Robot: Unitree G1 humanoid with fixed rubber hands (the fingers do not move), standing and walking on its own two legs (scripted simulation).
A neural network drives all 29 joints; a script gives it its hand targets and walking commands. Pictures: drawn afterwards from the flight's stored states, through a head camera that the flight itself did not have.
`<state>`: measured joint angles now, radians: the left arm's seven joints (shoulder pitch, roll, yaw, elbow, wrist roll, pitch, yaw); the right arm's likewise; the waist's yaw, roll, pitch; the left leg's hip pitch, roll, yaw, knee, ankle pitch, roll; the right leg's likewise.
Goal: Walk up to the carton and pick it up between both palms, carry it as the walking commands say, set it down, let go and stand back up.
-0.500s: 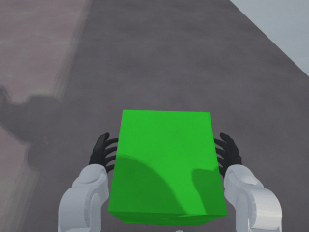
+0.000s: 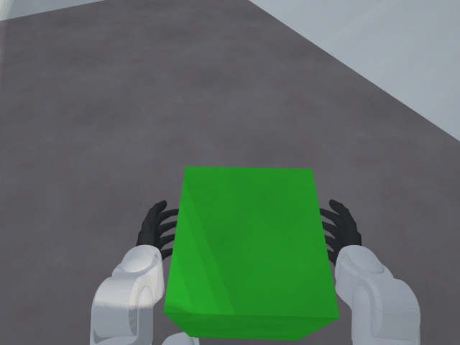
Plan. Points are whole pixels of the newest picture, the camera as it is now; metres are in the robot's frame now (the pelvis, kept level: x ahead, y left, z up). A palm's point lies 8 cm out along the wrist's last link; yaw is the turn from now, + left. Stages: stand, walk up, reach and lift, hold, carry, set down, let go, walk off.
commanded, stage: carry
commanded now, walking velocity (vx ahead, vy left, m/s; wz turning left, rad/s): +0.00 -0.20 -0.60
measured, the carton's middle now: (245, 259) +0.26 -0.01 +0.01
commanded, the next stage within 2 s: none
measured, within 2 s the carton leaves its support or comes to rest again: neither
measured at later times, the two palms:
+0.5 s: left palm (301, 254) +0.22 -0.08 +0.10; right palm out of the picture +0.13 -0.35 +0.10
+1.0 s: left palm (447, 324) +0.14 -0.23 +0.11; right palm out of the picture -0.02 -0.47 +0.11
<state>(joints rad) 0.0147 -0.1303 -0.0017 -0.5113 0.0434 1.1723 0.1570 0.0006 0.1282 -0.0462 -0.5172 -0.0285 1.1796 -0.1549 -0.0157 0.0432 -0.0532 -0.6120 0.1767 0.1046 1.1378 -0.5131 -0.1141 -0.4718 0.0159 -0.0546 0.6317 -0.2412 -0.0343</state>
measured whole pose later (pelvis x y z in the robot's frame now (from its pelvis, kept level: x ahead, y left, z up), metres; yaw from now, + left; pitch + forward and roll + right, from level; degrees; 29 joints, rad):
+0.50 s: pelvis -0.05 -0.14 +0.00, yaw -19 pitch +4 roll -3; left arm -0.01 -0.13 0.00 -0.56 0.04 1.21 0.16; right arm 0.01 0.13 -0.03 -0.56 -0.03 1.18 -0.15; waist 0.00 0.05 -0.10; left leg -0.39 0.37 0.25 0.67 -0.28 -0.13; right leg -0.37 -0.04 -0.10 0.54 -0.23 0.04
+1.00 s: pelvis -0.14 -0.23 +0.02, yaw -34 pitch +3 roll -3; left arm 0.02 -0.13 -0.01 -0.54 0.05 1.22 0.16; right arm 0.05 0.13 -0.03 -0.53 -0.03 1.18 -0.15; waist 0.00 0.00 -0.10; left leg -0.34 0.16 0.19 0.57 -0.26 -0.01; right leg -0.52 0.01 -0.07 0.94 -0.39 0.03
